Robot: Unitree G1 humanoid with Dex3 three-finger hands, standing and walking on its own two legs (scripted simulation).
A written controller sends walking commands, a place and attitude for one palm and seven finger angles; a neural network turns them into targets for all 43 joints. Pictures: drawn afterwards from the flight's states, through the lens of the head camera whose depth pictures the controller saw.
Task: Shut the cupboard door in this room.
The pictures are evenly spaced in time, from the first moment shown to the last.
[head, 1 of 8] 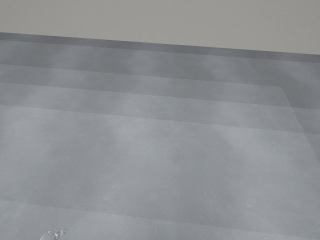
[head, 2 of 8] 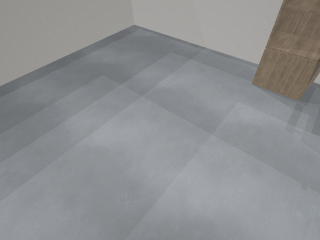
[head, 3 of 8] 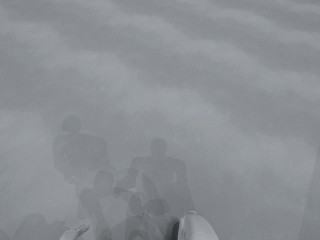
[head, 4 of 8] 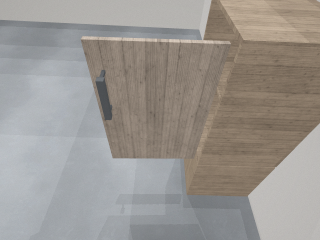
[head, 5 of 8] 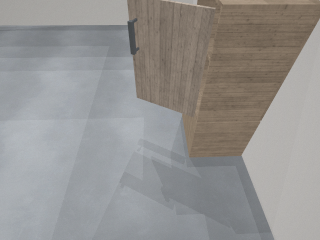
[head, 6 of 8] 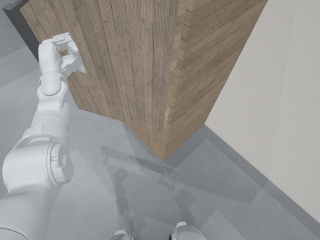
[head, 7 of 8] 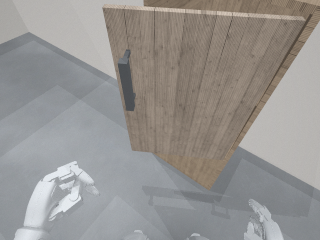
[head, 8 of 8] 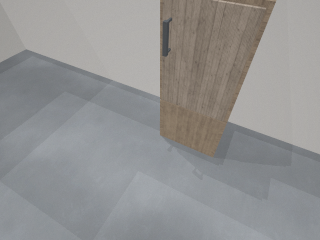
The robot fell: no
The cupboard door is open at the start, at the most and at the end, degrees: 92 92 0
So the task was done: yes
